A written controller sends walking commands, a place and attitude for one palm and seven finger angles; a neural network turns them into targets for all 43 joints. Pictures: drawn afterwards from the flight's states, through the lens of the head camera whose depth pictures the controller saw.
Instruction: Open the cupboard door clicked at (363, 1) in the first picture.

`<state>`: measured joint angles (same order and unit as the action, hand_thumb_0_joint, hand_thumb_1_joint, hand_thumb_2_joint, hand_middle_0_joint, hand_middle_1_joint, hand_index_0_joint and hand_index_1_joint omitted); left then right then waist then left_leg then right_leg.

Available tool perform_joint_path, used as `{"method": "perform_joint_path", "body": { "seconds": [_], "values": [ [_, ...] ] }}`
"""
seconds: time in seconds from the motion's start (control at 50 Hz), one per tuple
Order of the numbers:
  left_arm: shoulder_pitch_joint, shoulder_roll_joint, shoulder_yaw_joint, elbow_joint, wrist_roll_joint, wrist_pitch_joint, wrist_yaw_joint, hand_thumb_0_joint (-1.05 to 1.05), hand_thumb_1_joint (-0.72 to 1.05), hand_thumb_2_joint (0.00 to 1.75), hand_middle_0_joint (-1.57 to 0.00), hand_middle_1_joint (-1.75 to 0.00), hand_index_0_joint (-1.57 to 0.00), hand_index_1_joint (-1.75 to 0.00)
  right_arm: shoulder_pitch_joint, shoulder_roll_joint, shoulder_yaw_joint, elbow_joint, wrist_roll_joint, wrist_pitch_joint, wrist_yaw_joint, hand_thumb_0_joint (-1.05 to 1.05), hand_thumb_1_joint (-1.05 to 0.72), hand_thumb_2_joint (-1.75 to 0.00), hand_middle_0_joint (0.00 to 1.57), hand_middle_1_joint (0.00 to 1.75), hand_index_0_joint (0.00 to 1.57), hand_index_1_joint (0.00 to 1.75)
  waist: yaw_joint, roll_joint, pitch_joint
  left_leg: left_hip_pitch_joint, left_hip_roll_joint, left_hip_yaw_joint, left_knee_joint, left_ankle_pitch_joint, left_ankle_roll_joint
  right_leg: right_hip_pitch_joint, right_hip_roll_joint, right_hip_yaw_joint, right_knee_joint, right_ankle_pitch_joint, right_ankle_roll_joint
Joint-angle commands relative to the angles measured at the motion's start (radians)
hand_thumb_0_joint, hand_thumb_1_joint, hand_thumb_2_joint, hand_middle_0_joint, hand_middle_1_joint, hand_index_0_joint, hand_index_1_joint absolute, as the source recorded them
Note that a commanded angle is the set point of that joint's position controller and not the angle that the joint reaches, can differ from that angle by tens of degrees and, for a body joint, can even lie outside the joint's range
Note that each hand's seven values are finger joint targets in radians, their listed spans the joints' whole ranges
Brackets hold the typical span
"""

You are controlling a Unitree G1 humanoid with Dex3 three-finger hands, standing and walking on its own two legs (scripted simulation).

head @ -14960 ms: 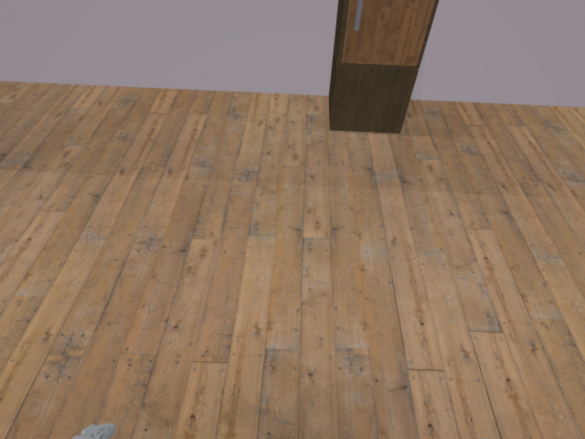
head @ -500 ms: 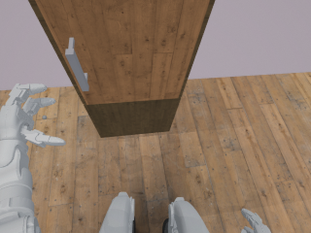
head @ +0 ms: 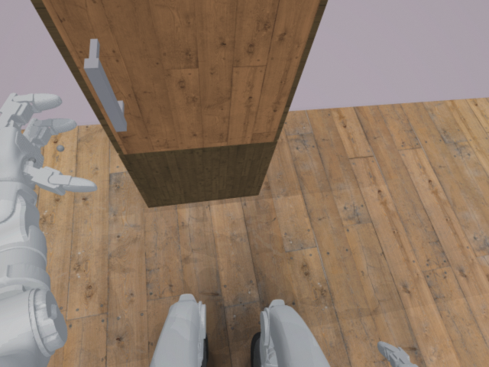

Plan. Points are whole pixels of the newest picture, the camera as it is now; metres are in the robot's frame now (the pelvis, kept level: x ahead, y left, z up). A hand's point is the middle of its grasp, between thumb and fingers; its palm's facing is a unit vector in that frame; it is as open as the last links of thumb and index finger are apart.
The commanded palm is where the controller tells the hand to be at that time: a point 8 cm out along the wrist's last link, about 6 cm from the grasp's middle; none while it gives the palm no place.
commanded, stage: move the hooked fingers beside the handle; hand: left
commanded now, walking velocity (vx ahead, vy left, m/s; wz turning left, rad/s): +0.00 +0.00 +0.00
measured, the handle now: (108, 90) +0.55 +0.23 +0.04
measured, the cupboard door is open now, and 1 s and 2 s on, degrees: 0 0 0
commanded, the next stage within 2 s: slide the fingers in behind the handle in 1.18 s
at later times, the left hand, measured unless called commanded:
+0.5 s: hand (68, 121) +0.49 +0.29 +0.03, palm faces +0.17 -0.99 -0.02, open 14.0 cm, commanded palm +0.46 +0.32 +0.03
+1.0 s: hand (66, 128) +0.48 +0.29 +0.02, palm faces +0.17 -0.99 -0.01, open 14.0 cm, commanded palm +0.46 +0.32 +0.03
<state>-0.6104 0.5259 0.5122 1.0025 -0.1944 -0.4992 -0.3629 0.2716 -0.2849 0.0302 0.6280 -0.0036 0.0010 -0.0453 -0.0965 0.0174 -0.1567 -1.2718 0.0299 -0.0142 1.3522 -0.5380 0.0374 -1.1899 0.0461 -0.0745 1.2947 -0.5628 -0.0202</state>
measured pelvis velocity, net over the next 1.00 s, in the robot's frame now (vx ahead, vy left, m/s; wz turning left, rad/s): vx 0.00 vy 0.01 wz -0.02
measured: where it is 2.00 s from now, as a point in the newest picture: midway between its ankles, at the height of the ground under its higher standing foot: outside the picture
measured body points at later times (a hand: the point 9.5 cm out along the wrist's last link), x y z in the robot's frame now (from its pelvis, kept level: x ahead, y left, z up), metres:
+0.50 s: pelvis +0.00 +0.00 -0.02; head +0.17 +0.04 +0.40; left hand +0.47 +0.34 +0.03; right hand +0.04 -0.28 -0.12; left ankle +0.04 +0.09 -0.61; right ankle +0.02 -0.11 -0.61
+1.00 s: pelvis +0.00 +0.01 -0.01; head +0.17 +0.05 +0.41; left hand +0.46 +0.34 +0.03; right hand +0.06 -0.27 -0.11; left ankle +0.04 +0.09 -0.61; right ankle +0.02 -0.11 -0.61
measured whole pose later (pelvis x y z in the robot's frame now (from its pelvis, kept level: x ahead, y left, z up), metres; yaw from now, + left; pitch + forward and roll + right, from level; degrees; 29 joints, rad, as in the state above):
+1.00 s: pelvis +0.00 +0.01 -0.01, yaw -1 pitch +29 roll -6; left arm -0.74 0.59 0.53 1.08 -0.15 -0.47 -0.33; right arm 0.28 -0.28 0.05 0.61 -0.02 0.06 -0.02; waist -0.14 0.02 -0.15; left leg -1.33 0.04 -0.03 1.38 -0.55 0.05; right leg -1.24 0.05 -0.08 1.30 -0.56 -0.01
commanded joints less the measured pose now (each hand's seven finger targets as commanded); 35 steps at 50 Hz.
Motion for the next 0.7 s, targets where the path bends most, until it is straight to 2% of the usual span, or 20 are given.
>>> {"method": "perform_joint_path", "body": {
  "seconds": [0.0, 0.08, 0.1, 0.18, 0.2, 0.22, 0.26, 0.3, 0.34, 0.36, 0.38, 0.46, 0.48, 0.5, 0.54, 0.56, 0.6, 0.64, 0.66, 0.68],
  "values": [
    [-0.361, 0.317, 0.057, -0.184, -0.005, -0.069, 0.009, 0.0, -0.5, 0.3, -0.3, -1.2, -0.3, -1.2, 0.132, -0.192, -0.071, -0.059, 0.0, -0.009, -0.01, 0.0, -0.9, -0.9, 0.2, 0.3, 0.2, 0.3, 0.002, 0.142, -0.49, 0.467, 0.006, -0.081, -0.155, 0.321, -0.011, 0.098, 0.004, 0.036, -0.146, 0.214, -0.007],
    [-0.395, 0.334, 0.055, -0.163, 0.005, -0.065, 0.009, 0.0, -0.5, 0.3, -0.3, -1.2, -0.3, -1.2, 0.142, -0.195, -0.068, -0.057, -0.002, 0.002, -0.007, 0.0, -0.9, -0.9, 0.2, 0.3, 0.2, 0.3, -0.01, 0.147, -0.501, 0.455, 0.008, -0.08, -0.14, 0.334, -0.008, 0.096, 0.006, 0.039, -0.141, 0.228, -0.005],
    [-0.395, 0.335, 0.054, -0.136, 0.006, -0.058, 0.01, 0.0, -0.5, 0.3, -0.3, -1.2, -0.3, -1.2, 0.144, -0.194, -0.066, -0.056, -0.001, 0.004, -0.006, 0.0, -0.9, -0.9, 0.2, 0.3, 0.2, 0.3, -0.012, 0.141, -0.479, 0.437, 0.008, -0.079, -0.14, 0.319, -0.007, 0.095, 0.006, 0.039, -0.145, 0.221, -0.004],
    [-0.461, 0.367, 0.057, -0.132, 0.018, -0.053, 0.012, 0.0, -0.5, 0.3, -0.3, -1.2, -0.3, -1.2, 0.156, -0.201, -0.062, -0.053, -0.005, 0.013, -0.006, 0.0, -0.9, -0.9, 0.2, 0.3, 0.2, 0.3, -0.022, 0.172, -0.5, 0.448, 0.012, -0.088, -0.128, 0.332, -0.008, 0.066, 0.007, 0.035, -0.131, 0.219, -0.006],
    [-0.447, 0.369, 0.063, -0.109, 0.019, -0.048, 0.014, 0.0, -0.5, 0.3, -0.3, -1.2, -0.3, -1.2, 0.161, -0.202, -0.062, -0.054, -0.004, 0.015, -0.005, 0.0, -0.9, -0.9, 0.2, 0.3, 0.2, 0.3, -0.022, 0.166, -0.492, 0.442, 0.012, -0.088, -0.127, 0.333, -0.008, 0.06, 0.008, 0.033, -0.131, 0.22, -0.006],
    [-0.481, 0.372, 0.059, -0.113, 0.016, -0.053, 0.013, 0.0, -0.5, 0.3, -0.3, -1.2, -0.3, -1.2, 0.165, -0.203, -0.059, -0.048, -0.008, 0.016, -0.005, 0.0, -0.9, -0.9, 0.2, 0.3, 0.2, 0.3, -0.036, 0.159, -0.49, 0.438, 0.014, -0.091, -0.117, 0.341, -0.005, 0.054, 0.009, 0.034, -0.128, 0.226, -0.006],
    [-0.483, 0.383, 0.063, -0.097, 0.024, -0.048, 0.015, 0.0, -0.5, 0.3, -0.3, -1.2, -0.3, -1.2, 0.17, -0.203, -0.058, -0.051, -0.008, 0.022, -0.003, 0.0, -0.9, -0.9, 0.2, 0.3, 0.2, 0.3, -0.031, 0.166, -0.509, 0.435, 0.013, -0.09, -0.112, 0.352, -0.006, 0.062, 0.008, 0.035, -0.125, 0.234, -0.004],
    [-0.509, 0.421, 0.078, -0.06, 0.028, -0.036, 0.016, 0.0, -0.5, 0.3, -0.3, -1.2, -0.3, -1.2, 0.175, -0.208, -0.052, -0.048, -0.008, 0.026, -0.005, 0.0, -0.9, -0.9, 0.2, 0.3, 0.2, 0.3, -0.045, 0.134, -0.48, 0.378, 0.015, -0.086, -0.1, 0.319, 0.001, 0.068, 0.01, 0.038, -0.126, 0.222, -0.001],
    [-0.525, 0.442, 0.082, -0.064, 0.04, -0.038, 0.014, 0.0, -0.5, 0.3, -0.3, -1.2, -0.3, -1.2, 0.178, -0.211, -0.05, -0.052, -0.009, 0.031, -0.004, 0.0, -0.9, -0.9, 0.2, 0.3, 0.2, 0.3, -0.039, 0.175, -0.51, 0.396, 0.015, -0.087, -0.096, 0.333, -0.002, 0.054, 0.01, 0.038, -0.114, 0.224, -0.005],
    [-0.557, 0.442, 0.075, -0.076, 0.042, -0.037, 0.016, 0.0, -0.5, 0.3, -0.3, -1.2, -0.3, -1.2, 0.18, -0.21, -0.05, -0.05, -0.01, 0.032, -0.003, 0.0, -0.9, -0.9, 0.2, 0.3, 0.2, 0.3, -0.048, 0.187, -0.514, 0.403, 0.017, -0.09, -0.092, 0.336, -0.002, 0.041, 0.011, 0.037, -0.112, 0.223, -0.004],
    [-0.547, 0.452, 0.084, -0.077, 0.046, -0.037, 0.017, 0.0, -0.5, 0.3, -0.3, -1.2, -0.3, -1.2, 0.184, -0.211, -0.05, -0.052, -0.012, 0.034, -0.001, 0.0, -0.9, -0.9, 0.2, 0.3, 0.2, 0.3, -0.037, 0.204, -0.529, 0.415, 0.017, -0.094, -0.092, 0.344, -0.005, 0.039, 0.01, 0.034, -0.108, 0.221, -0.007],
    [-0.467, 0.46, 0.109, -0.068, 0.033, -0.022, 0.005, 0.0, -0.5, 0.3, -0.3, -1.2, -0.3, -1.2, 0.193, -0.212, -0.052, -0.063, -0.01, 0.045, 0.005, 0.0, -0.9, -0.9, 0.2, 0.3, 0.2, 0.3, -0.024, 0.174, -0.558, 0.417, 0.02, -0.089, -0.087, 0.4, -0.003, 0.078, 0.012, 0.033, -0.104, 0.277, -0.003],
    [-0.478, 0.449, 0.096, -0.091, 0.032, -0.018, 0.001, 0.0, -0.5, 0.3, -0.3, -1.2, -0.3, -1.2, 0.191, -0.209, -0.052, -0.063, -0.009, 0.047, 0.007, 0.0, -0.9, -0.9, 0.2, 0.3, 0.2, 0.3, -0.029, 0.189, -0.558, 0.421, 0.02, -0.088, -0.088, 0.398, -0.002, 0.074, 0.011, 0.034, -0.106, 0.278, -0.001],
    [-0.47, 0.441, 0.095, -0.083, 0.031, -0.011, -0.002, 0.0, -0.5, 0.3, -0.3, -1.2, -0.3, -1.2, 0.193, -0.208, -0.053, -0.064, -0.007, 0.049, 0.008, 0.0, -0.9, -0.9, 0.2, 0.3, 0.2, 0.3, -0.03, 0.175, -0.544, 0.416, 0.02, -0.088, -0.091, 0.384, -0.002, 0.072, 0.012, 0.032, -0.11, 0.267, -0.001],
    [-0.484, 0.457, 0.105, -0.1, 0.03, -0.012, -0.001, 0.0, -0.5, 0.3, -0.3, -1.2, -0.3, -1.2, 0.192, -0.213, -0.052, -0.062, -0.007, 0.05, 0.007, 0.0, -0.9, -0.9, 0.2, 0.3, 0.2, 0.3, -0.033, 0.191, -0.544, 0.42, 0.023, -0.091, -0.089, 0.385, -0.003, 0.051, 0.012, 0.031, -0.104, 0.261, -0.002],
    [-0.506, 0.461, 0.108, -0.104, 0.028, -0.013, 0.002, 0.0, -0.5, 0.3, -0.3, -1.2, -0.3, -1.2, 0.194, -0.211, -0.052, -0.057, -0.007, 0.05, 0.006, 0.0, -0.9, -0.9, 0.2, 0.3, 0.2, 0.3, -0.041, 0.177, -0.537, 0.415, 0.023, -0.094, -0.088, 0.374, 0.0, 0.05, 0.013, 0.031, -0.11, 0.253, 0.0],
    [-0.506, 0.484, 0.129, -0.126, 0.028, -0.021, 0.006, 0.0, -0.5, 0.3, -0.3, -1.2, -0.3, -1.2, 0.194, -0.212, -0.053, -0.056, -0.009, 0.048, 0.004, 0.0, -0.9, -0.9, 0.2, 0.3, 0.2, 0.3, -0.033, 0.187, -0.55, 0.419, 0.022, -0.092, -0.089, 0.378, -0.001, 0.065, 0.013, 0.033, -0.109, 0.257, -0.002],
    [-0.516, 0.469, 0.115, -0.182, 0.034, -0.041, 0.008, 0.0, -0.5, 0.3, -0.3, -1.2, -0.3, -1.2, 0.194, -0.211, -0.056, -0.051, -0.011, 0.047, 0.008, 0.0, -0.9, -0.9, 0.2, 0.3, 0.2, 0.3, -0.021, 0.26, -0.6, 0.515, 0.027, -0.109, -0.102, 0.432, -0.015, 0.026, 0.013, 0.022, -0.101, 0.258, -0.009],
    [-0.52, 0.44, 0.098, -0.201, 0.029, -0.044, 0.01, 0.0, -0.5, 0.3, -0.3, -1.2, -0.3, -1.2, 0.193, -0.207, -0.059, -0.046, -0.013, 0.046, 0.01, 0.0, -0.9, -0.9, 0.2, 0.3, 0.2, 0.3, -0.03, 0.26, -0.608, 0.541, 0.028, -0.114, -0.103, 0.441, -0.016, 0.018, 0.013, 0.02, -0.106, 0.259, -0.008],
    [-0.485, 0.413, 0.085, -0.159, 0.029, -0.035, 0.008, 0.0, -0.5, 0.3, -0.3, -1.2, -0.3, -1.2, 0.195, -0.204, -0.059, -0.044, -0.011, 0.047, 0.012, 0.0, -0.9, -0.9, 0.2, 0.3, 0.2, 0.3, -0.032, 0.232, -0.578, 0.522, 0.026, -0.112, -0.105, 0.427, -0.015, 0.022, 0.015, 0.02, -0.114, 0.254, -0.007]
  ]
}}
